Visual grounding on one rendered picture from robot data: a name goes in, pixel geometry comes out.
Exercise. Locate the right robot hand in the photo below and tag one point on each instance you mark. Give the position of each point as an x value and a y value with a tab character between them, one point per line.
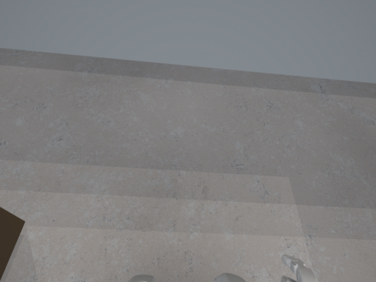
303	273

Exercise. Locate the table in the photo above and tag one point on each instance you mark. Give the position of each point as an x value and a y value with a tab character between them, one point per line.
10	229

